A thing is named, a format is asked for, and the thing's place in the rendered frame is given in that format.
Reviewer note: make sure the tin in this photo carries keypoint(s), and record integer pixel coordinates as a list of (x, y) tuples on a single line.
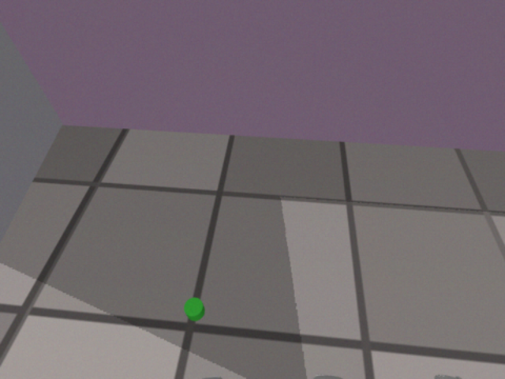
[(194, 309)]

